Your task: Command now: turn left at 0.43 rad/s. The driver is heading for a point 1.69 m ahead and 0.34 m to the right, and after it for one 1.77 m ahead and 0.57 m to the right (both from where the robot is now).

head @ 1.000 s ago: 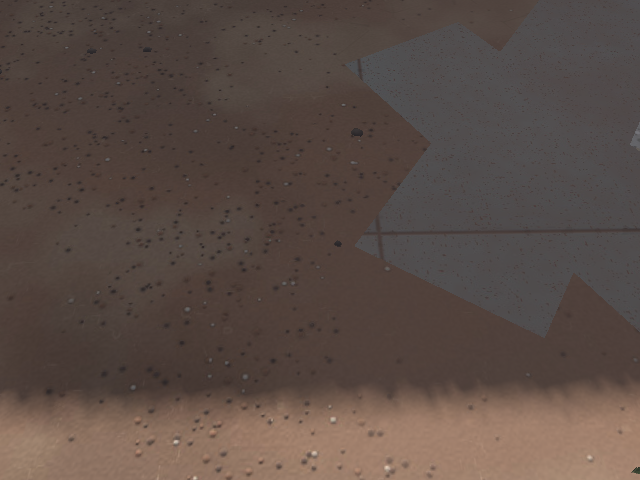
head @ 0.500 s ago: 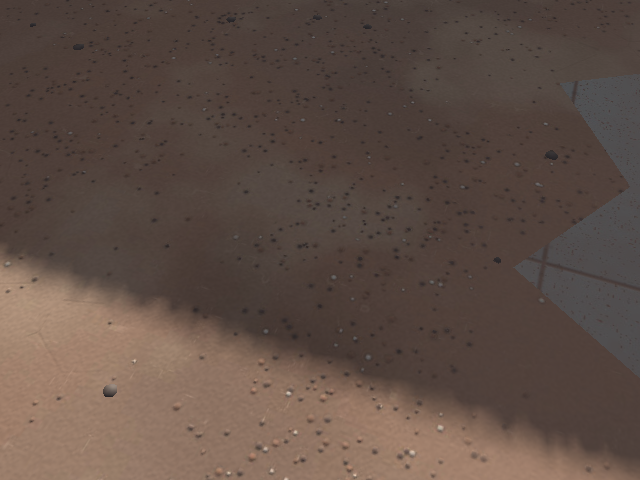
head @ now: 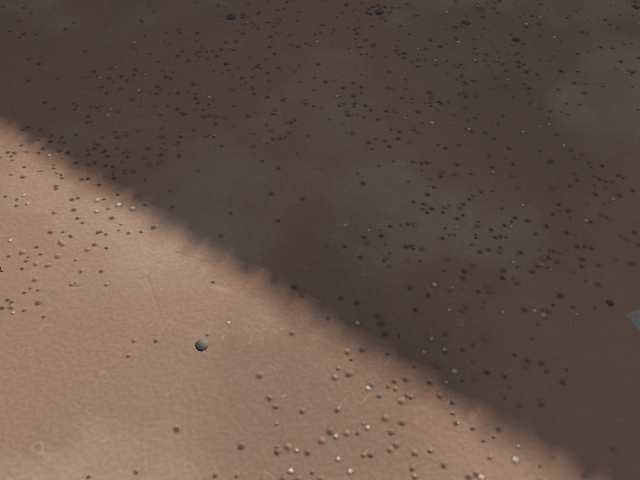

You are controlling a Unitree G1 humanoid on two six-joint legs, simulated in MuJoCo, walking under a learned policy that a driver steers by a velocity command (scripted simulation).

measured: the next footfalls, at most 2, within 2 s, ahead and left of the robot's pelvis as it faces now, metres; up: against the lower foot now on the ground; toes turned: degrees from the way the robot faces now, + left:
right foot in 0.08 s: +0.06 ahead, -0.11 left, +0.00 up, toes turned +6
left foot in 0.40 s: +0.00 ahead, +0.10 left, +0.00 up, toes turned -1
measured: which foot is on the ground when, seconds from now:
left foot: down 0.00-0.06, up 0.08-0.38, down 0.40-1.00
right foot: up 0.00-0.06, down 0.08-1.00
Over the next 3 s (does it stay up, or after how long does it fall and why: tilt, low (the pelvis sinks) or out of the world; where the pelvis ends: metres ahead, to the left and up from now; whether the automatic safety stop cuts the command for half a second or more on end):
stays up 0.89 0.00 -0.01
